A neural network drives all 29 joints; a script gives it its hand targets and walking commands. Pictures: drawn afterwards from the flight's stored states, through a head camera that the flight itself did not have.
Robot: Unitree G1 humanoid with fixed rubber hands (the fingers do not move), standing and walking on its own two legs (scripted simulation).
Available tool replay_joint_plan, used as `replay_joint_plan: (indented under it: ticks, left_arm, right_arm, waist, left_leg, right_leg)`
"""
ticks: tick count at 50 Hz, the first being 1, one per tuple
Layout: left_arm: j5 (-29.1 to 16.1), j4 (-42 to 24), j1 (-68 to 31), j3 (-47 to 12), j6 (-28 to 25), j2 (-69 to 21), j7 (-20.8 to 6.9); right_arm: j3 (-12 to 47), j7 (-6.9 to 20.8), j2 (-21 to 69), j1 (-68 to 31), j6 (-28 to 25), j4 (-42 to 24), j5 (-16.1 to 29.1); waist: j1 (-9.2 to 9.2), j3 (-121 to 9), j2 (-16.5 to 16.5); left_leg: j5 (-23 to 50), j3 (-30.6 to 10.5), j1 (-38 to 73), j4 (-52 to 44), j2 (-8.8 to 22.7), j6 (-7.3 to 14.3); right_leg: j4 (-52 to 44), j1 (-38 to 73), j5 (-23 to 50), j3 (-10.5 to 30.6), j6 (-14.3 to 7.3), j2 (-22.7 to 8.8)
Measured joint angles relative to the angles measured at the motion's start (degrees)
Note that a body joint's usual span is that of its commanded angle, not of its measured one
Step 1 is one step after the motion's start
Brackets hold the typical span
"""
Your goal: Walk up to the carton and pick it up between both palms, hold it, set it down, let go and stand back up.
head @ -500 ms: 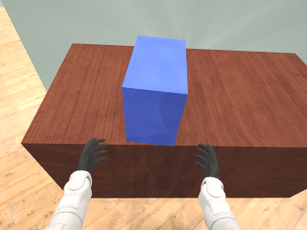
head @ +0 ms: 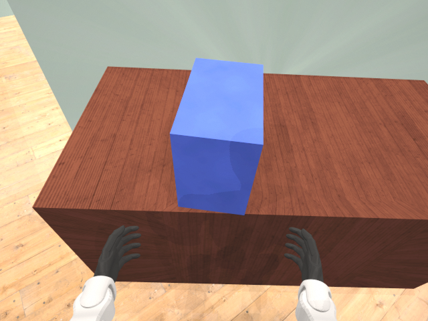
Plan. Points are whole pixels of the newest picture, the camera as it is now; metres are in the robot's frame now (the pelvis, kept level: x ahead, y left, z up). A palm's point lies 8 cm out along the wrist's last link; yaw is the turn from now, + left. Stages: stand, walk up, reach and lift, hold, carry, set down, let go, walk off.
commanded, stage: set down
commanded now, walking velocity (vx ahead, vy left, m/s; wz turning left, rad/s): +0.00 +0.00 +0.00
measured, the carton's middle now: (220, 136) +0.55 -0.04 +0.00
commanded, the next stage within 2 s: let go in 1.94 s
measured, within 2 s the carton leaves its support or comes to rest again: neither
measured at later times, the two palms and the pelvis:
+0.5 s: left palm (106, 282) +0.21 +0.20 -0.05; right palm (315, 282) +0.19 -0.20 -0.06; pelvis +0.03 -0.01 +0.00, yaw +0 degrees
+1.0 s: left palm (111, 288) +0.20 +0.19 -0.06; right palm (325, 282) +0.19 -0.22 -0.07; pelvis +0.04 -0.02 +0.01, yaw +0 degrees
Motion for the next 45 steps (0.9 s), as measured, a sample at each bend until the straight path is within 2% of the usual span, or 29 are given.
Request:
replay_joint_plan:
  ticks: [19, 33, 45]
  left_arm:
    - [1.64, -2.62, 6.61, 0.00, 1.74, 0.07, -1.13]
    - [4.03, -2.60, 7.58, 0.00, 4.90, 0.08, -1.18]
    - [5.11, -2.45, 7.97, 0.00, 7.49, 0.07, -0.92]
  right_arm:
    - [2.52, 0.51, -1.97, 7.91, -0.37, -0.83, 0.32]
    - [2.71, 3.90, -4.62, 8.15, -0.08, -0.81, 0.32]
    - [2.70, 5.36, -6.15, 8.47, 2.12, -0.81, 0.18]
  waist:
    - [1.57, 0.35, -0.01]
    - [1.82, 0.80, -0.01]
    - [1.82, 1.14, -0.01]
  left_leg:
    - [-0.59, 0.01, 4.44, -3.54, -0.01, -0.61]
    - [-0.59, 0.01, 6.29, -4.44, -0.07, -0.67]
    - [0.39, 0.01, 7.71, -6.83, -0.08, -1.11]
  right_leg:
    - [-2.06, 3.74, -1.42, 0.00, -0.39, -0.01]
    - [-2.96, 5.60, -1.42, 0.00, -0.48, -0.06]
    - [-3.58, 6.20, -1.42, 0.00, -0.86, -0.07]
